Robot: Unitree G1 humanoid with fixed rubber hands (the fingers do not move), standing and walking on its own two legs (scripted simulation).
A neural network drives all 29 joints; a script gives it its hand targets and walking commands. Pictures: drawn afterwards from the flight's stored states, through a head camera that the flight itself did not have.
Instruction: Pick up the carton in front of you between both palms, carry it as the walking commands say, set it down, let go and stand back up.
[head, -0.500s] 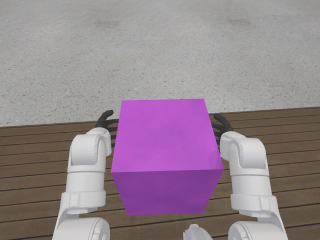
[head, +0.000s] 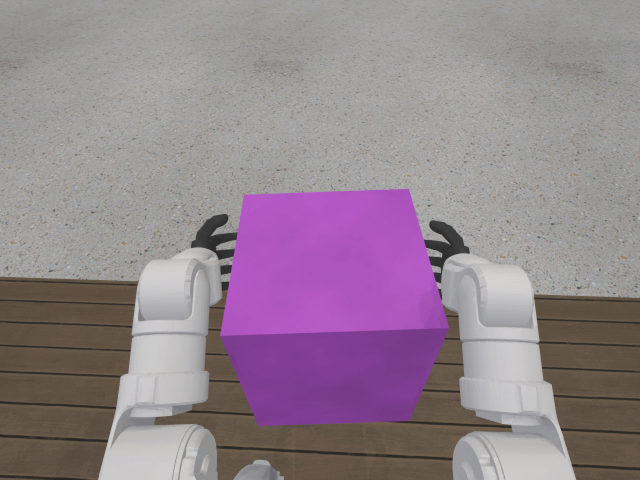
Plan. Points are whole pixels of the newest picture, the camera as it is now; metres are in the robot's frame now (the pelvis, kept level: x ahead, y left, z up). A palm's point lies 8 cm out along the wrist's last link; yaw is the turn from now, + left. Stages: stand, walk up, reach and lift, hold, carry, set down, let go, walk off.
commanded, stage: carry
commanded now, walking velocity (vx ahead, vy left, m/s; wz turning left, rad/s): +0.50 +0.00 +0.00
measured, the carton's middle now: (330, 312) +0.34 +0.02 +0.03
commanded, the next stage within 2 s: none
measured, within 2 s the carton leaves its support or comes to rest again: neither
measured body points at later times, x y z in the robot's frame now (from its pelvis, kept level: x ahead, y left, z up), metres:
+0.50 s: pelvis +0.32 +0.05 -0.06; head +0.34 +0.05 +0.39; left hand +0.69 +0.17 +0.03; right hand +0.66 -0.13 +0.02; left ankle +0.32 +0.07 -0.79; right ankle +0.31 -0.11 -0.71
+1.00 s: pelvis +0.63 +0.00 -0.12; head +0.65 -0.01 +0.33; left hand +0.99 +0.16 -0.02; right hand +0.99 -0.14 -0.02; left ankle +0.59 +0.14 -0.75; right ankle +0.65 -0.03 -0.84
